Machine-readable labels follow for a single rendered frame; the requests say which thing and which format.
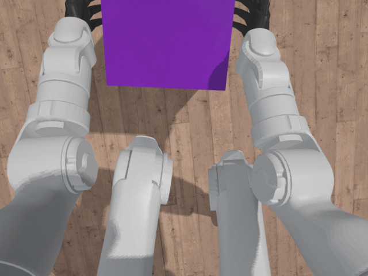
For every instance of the left robot hand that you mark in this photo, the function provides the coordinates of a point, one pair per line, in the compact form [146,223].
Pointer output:
[80,9]

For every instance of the left robot forearm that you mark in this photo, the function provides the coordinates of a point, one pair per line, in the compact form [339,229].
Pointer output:
[63,89]

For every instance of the right robot hand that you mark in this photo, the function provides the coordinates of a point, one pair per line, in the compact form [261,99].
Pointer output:
[258,17]

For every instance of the carton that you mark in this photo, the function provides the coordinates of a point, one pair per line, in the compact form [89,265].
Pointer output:
[177,44]

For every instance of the right robot forearm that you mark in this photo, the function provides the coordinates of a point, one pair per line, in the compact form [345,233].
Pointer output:
[276,123]

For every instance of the robot thigh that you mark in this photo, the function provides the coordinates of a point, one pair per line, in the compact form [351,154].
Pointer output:
[241,230]
[128,246]

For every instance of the left robot thigh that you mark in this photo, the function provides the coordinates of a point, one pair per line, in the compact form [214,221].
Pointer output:
[128,246]

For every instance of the robot left upper arm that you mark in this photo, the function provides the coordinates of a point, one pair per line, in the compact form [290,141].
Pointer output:
[48,175]

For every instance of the right robot thigh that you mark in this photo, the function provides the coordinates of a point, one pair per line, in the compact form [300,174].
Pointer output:
[241,230]

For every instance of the robot right upper arm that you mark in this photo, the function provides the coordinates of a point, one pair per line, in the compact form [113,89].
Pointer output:
[297,185]

